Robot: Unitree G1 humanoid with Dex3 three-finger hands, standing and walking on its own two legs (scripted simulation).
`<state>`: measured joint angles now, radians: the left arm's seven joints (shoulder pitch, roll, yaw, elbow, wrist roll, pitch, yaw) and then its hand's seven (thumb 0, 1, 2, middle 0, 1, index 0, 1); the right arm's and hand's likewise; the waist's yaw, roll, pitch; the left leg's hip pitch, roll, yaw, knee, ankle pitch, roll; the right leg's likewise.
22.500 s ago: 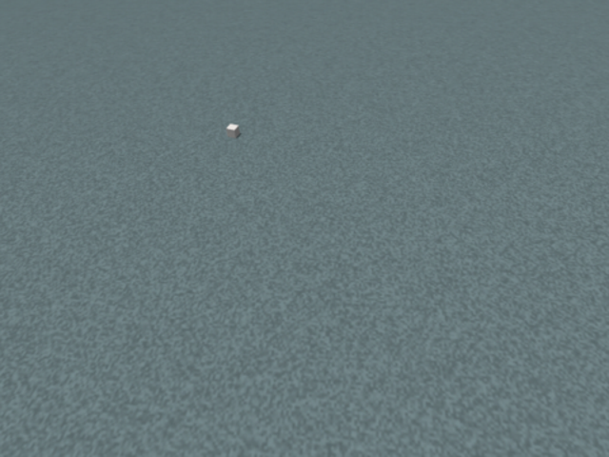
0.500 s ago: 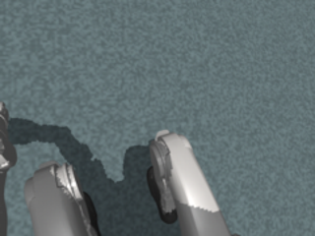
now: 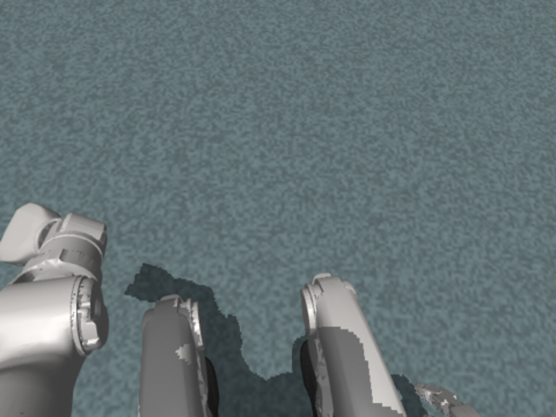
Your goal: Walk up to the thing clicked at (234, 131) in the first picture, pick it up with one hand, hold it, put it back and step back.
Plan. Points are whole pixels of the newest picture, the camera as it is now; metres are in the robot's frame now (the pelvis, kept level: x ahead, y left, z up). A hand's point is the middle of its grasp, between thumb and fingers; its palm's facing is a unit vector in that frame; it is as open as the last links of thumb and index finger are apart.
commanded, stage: lift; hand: left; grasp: from above
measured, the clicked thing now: (66, 254) +0.41 +0.32 -0.13
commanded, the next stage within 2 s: hold in 1.00 s
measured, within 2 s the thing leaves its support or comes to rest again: neither
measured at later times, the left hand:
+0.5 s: hand out of the picture +0.39 +0.25 +0.13, palm faces -0.11 -0.42 -0.90, open 6.4 cm
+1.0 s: hand out of the picture +0.39 +0.24 +0.23, palm faces -0.15 -0.44 -0.89, open 6.3 cm
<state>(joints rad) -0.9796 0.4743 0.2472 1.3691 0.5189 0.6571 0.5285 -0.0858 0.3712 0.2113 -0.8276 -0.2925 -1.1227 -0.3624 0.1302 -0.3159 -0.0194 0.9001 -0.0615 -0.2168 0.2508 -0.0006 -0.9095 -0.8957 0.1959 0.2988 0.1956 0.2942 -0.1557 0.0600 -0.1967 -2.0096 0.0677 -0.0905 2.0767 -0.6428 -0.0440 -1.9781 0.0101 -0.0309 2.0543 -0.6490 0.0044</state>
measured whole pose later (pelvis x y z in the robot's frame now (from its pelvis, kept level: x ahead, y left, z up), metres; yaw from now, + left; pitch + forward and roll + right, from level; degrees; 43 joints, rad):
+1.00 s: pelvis +0.07 -0.01 +0.28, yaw +3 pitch +14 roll -1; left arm -0.72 0.17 0.02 1.16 0.43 0.89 0.53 -0.06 0.36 0.37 -0.70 -0.42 -0.99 -0.53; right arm 0.21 -0.27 -0.01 0.92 0.01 -0.16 0.10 0.00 -0.89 -0.89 0.20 0.30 0.20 0.29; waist -0.07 0.05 -0.15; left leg -0.80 0.07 -0.01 0.97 -0.41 -0.05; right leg -0.78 0.00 -0.03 0.96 -0.43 -0.01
